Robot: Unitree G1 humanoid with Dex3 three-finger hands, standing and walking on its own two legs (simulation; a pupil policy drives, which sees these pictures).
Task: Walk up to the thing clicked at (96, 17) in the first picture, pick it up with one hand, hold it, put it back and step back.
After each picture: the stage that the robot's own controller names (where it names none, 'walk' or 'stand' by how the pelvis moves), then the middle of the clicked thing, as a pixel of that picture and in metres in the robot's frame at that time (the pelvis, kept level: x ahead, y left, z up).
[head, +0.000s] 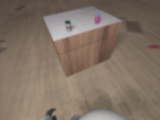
stand; (97, 18) +1.16 -0.02 +0.07
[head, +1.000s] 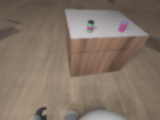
walk; (122, 26) +1.01 -0.31 +0.08
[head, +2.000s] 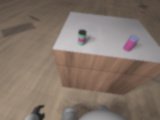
rise first; (130, 43) +0.63 -0.27 +0.10
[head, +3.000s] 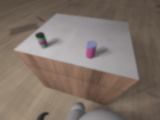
rise first; (91, 50) +0.49 +0.09 +0.10
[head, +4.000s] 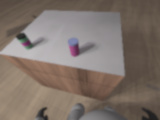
stand; (74, 47) +0.47 +0.17 +0.12
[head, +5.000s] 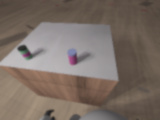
stand; (72, 57) +0.45 +0.18 +0.06
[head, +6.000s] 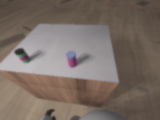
stand; (71, 59) +0.43 +0.18 +0.06
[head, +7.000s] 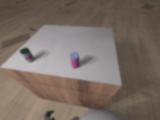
stand; (75, 60) +0.43 +0.16 +0.06
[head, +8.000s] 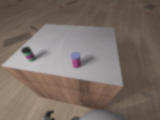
stand; (76, 60) +0.43 +0.15 +0.06
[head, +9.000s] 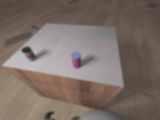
rise first; (76, 60) +0.43 +0.14 +0.06
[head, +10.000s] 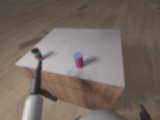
rise first; (78, 60) +0.44 +0.16 +0.07
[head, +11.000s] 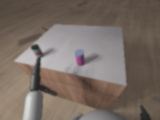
go down; (80, 58) +0.45 +0.15 +0.07
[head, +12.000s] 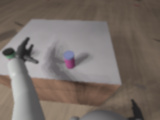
go down; (69, 60) +0.41 +0.15 +0.08
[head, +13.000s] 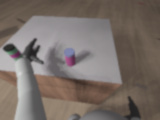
close in; (70, 57) +0.42 +0.15 +0.09
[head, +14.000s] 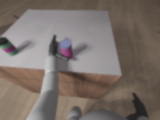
close in; (67, 50) +0.45 +0.16 +0.12
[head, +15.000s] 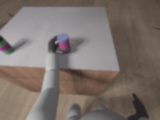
lift; (64, 44) +0.49 +0.16 +0.13
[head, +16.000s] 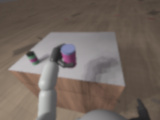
lift; (69, 56) +0.30 +0.14 +0.26
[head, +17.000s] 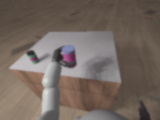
hold; (69, 57) +0.32 +0.15 +0.23
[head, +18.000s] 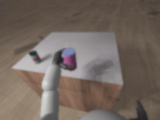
hold; (70, 59) +0.31 +0.15 +0.22
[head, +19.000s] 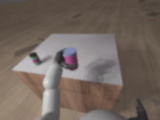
hold; (71, 59) +0.31 +0.14 +0.23
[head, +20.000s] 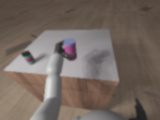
crouch; (70, 50) +0.39 +0.14 +0.23
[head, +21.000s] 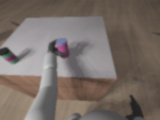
lower; (63, 48) +0.47 +0.18 +0.13
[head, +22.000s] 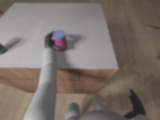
lower; (60, 41) +0.50 +0.17 +0.14
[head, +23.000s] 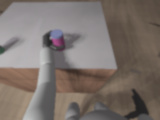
lower; (58, 41) +0.50 +0.17 +0.14
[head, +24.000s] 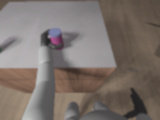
lower; (57, 39) +0.51 +0.18 +0.14
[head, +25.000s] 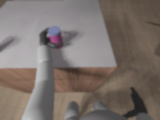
lower; (56, 38) +0.52 +0.18 +0.15
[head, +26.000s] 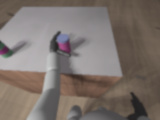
withdraw; (64, 44) +0.48 +0.17 +0.13
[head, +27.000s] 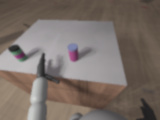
sink last; (73, 53) +0.45 +0.16 +0.11
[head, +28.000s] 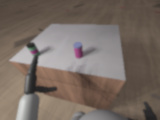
stand; (78, 50) +0.51 +0.17 +0.11
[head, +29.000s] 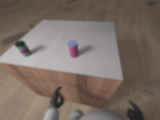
stand; (73, 49) +0.50 +0.17 +0.12
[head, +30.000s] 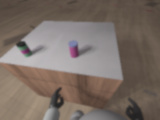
stand; (73, 49) +0.50 +0.17 +0.12
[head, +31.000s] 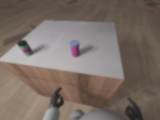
stand; (75, 49) +0.50 +0.16 +0.12
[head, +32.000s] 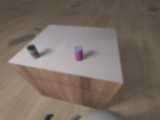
stand; (78, 53) +0.51 +0.15 +0.07
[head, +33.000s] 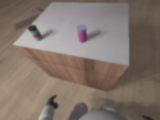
walk; (82, 34) +0.60 +0.12 +0.09
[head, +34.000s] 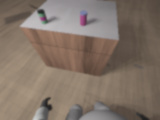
walk; (83, 18) +0.85 +0.14 +0.08
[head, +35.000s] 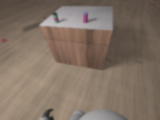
stand; (85, 17) +1.12 +0.17 +0.09
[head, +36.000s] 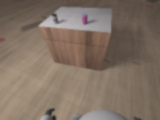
stand; (84, 19) +1.12 +0.16 +0.07
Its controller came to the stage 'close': yes
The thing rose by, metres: 0.20
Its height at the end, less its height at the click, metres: +0.00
